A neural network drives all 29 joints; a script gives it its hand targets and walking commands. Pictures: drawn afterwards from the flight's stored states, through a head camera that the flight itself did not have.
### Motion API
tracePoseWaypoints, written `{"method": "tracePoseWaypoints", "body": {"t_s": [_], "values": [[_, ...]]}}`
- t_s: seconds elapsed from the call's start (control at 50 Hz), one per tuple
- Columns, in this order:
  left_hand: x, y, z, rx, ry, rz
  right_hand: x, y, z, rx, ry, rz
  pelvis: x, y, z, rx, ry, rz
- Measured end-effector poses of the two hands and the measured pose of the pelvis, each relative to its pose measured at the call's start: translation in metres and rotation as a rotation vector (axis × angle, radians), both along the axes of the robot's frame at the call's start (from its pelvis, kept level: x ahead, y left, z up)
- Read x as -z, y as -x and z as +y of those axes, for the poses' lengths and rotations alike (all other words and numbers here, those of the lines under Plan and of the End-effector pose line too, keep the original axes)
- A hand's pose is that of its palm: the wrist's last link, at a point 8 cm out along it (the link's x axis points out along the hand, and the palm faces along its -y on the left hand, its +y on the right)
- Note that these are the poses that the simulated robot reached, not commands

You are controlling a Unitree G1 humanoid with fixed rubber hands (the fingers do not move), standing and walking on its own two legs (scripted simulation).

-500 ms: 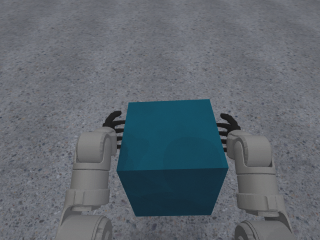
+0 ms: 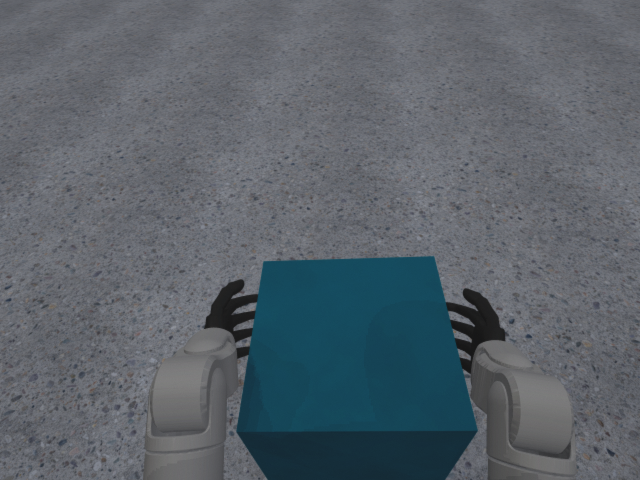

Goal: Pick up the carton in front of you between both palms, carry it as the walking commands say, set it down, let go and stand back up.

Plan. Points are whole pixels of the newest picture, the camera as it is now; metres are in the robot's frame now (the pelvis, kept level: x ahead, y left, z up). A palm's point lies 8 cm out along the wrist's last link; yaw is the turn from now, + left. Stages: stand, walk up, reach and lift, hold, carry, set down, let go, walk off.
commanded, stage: carry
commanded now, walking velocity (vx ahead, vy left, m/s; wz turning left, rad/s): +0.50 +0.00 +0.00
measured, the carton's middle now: (351, 381) +0.27 +0.00 -0.01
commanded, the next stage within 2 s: none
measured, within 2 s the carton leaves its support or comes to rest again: neither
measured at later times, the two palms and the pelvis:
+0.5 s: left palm (246, 177) +0.60 +0.19 +0.06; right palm (418, 184) +0.58 -0.11 +0.07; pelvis +0.33 +0.05 +0.00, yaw -4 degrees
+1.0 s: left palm (295, 87) +0.92 +0.13 +0.08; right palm (425, 92) +0.92 -0.16 +0.07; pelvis +0.65 -0.02 +0.01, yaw +0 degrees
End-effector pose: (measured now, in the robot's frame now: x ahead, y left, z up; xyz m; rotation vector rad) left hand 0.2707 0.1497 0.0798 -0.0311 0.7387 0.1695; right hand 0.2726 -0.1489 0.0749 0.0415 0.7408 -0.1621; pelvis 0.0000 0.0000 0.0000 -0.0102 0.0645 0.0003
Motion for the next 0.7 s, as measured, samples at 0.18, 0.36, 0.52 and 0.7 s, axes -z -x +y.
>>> {"method": "tracePoseWaypoints", "body": {"t_s": [0.18,0.36,0.52,0.7], "values": [[-0.029,-0.106,0.0,0.011,-0.01,-0.036,-0.027,-0.104,0.0,0.004,-0.004,-0.037,-0.014,-0.113,0.004,0.011,-0.026,-0.001],[-0.002,-0.249,0.029,0.039,0.021,-0.063,-0.01,-0.238,0.03,0.03,0.032,-0.063,0.017,-0.253,0.037,0.036,-0.021,-0.024],[0.014,-0.342,0.037,0.075,0.038,0.068,0.003,-0.32,0.038,0.064,0.047,0.068,-0.006,-0.339,0.054,0.064,0.002,0.003],[-0.019,-0.454,0.027,0.066,0.025,-0.046,-0.029,-0.436,0.028,0.05,0.039,-0.046,-0.015,-0.453,0.04,0.047,0.006,0.01]]}}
